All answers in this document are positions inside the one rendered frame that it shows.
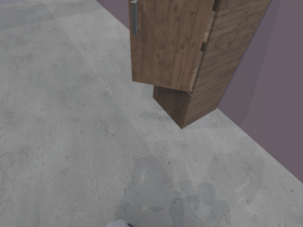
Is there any cupboard door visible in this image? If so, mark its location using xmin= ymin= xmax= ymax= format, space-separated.
xmin=128 ymin=0 xmax=215 ymax=92

